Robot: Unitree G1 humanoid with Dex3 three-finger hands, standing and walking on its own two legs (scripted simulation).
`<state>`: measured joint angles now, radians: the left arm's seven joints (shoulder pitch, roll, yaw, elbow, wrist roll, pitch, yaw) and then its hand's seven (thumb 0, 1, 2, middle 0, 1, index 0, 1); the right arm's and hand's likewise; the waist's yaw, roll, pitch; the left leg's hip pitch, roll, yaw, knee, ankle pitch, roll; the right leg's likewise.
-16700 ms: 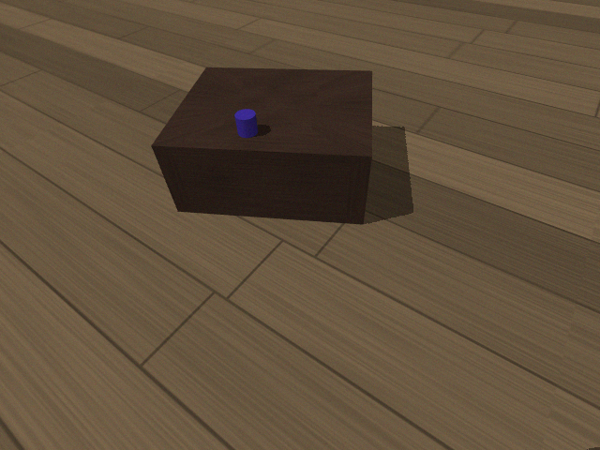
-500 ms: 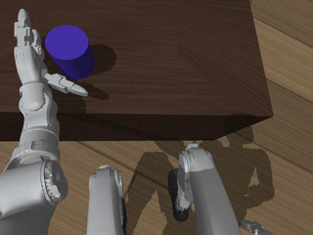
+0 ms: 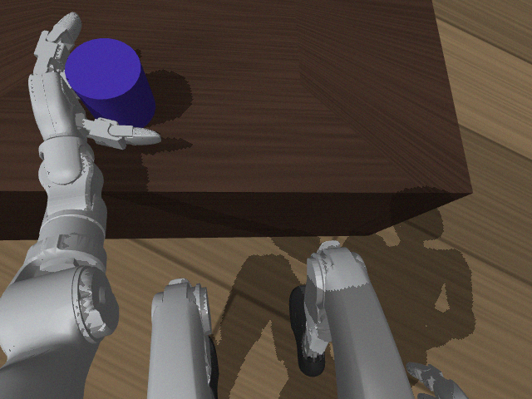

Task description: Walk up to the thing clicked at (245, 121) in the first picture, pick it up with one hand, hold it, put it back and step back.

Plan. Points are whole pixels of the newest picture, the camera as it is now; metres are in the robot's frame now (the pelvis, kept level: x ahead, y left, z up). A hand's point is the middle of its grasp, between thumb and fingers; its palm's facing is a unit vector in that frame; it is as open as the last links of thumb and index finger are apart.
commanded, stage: close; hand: left
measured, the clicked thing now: (115, 89) +0.57 +0.14 -0.01
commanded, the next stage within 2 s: settle in 0.62 s
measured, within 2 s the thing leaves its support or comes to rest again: leaves its support in 1.12 s
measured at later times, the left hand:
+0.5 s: hand (107, 95) +0.56 +0.15 -0.01, palm faces +0.11 -0.99 -0.03, open 11.4 cm
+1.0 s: hand (107, 90) +0.56 +0.15 -0.01, palm faces +0.09 -0.99 -0.06, open 11.6 cm
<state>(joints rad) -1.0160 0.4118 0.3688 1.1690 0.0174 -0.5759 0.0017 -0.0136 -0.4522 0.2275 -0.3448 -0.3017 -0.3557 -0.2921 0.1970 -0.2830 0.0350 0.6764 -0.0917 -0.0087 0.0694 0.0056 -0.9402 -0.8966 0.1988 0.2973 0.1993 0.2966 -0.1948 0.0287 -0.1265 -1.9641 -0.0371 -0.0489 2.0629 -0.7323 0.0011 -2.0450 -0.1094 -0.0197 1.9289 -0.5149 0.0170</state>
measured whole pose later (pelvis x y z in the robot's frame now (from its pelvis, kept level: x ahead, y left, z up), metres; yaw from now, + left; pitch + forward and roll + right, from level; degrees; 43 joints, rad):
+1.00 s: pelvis -0.01 +0.01 -0.02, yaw -1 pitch +36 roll -5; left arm -1.12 0.49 0.37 1.23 0.07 -0.53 0.02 -0.02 -0.45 0.88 -0.64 -0.86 -0.63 -0.88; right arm 0.22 -0.28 0.06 0.66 -0.09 0.02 0.08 0.01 -0.93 -0.90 0.20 0.30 0.20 0.30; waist -0.24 0.03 -0.12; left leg -2.04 -0.04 -0.05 2.12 -0.70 0.01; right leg -2.11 -0.11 -0.02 1.96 -0.48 0.03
